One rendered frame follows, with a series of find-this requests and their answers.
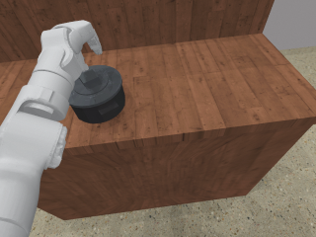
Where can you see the knob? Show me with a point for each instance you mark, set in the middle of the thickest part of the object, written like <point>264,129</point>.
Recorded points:
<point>89,77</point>

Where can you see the pot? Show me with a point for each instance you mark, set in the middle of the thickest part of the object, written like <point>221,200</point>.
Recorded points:
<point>103,112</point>

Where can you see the robot left forearm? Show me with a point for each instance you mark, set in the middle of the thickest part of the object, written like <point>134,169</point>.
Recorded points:
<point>48,91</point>

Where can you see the robot left hand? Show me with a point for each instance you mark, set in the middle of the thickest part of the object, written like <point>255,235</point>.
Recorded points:
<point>88,35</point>

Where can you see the lid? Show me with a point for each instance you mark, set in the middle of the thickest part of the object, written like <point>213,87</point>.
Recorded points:
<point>99,92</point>

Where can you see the left robot upper arm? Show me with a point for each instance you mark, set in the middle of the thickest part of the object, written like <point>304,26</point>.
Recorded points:
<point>30,145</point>

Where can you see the table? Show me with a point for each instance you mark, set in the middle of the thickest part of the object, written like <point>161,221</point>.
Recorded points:
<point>211,105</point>

